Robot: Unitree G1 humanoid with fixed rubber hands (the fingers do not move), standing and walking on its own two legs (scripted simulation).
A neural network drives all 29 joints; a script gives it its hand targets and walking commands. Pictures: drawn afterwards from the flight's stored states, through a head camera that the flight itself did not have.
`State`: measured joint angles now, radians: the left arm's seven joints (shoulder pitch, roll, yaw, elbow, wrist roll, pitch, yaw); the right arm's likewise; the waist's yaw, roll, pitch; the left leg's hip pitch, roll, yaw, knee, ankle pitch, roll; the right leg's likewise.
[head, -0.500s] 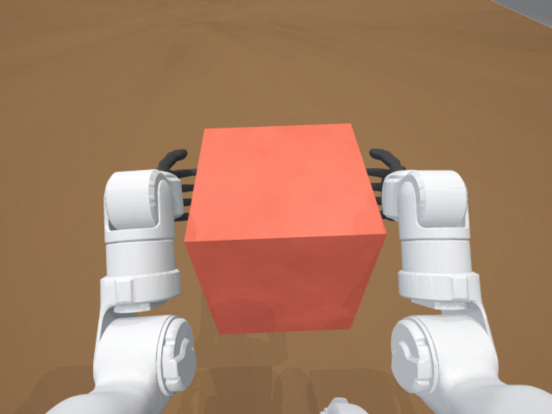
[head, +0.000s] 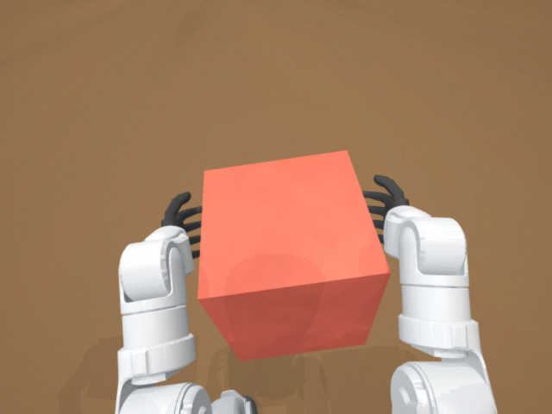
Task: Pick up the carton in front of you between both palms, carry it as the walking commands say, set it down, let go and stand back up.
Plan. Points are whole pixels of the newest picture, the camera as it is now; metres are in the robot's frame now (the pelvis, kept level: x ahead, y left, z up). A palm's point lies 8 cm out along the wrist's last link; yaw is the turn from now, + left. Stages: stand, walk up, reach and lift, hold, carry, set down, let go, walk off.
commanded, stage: carry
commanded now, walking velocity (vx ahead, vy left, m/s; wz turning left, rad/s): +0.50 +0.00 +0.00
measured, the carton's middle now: (289, 263) +0.34 -0.01 +0.01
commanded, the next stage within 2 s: none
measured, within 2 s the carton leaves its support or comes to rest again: neither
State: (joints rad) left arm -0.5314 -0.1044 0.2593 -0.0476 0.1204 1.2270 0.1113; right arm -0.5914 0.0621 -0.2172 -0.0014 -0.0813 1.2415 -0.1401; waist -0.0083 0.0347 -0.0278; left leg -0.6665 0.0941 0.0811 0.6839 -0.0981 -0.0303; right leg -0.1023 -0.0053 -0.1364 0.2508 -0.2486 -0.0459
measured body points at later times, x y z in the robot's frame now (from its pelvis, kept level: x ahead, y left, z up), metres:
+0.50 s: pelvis +0.31 +0.02 -0.01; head +0.28 +0.03 +0.44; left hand +0.59 +0.16 +0.08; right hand +0.58 -0.14 +0.09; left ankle +0.21 +0.11 -0.75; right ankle +0.47 -0.12 -0.71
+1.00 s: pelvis +0.46 +0.00 -0.02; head +0.41 +0.00 +0.43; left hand +0.73 +0.16 +0.07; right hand +0.73 -0.14 +0.08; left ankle +0.37 +0.12 -0.75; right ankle +0.49 -0.09 -0.75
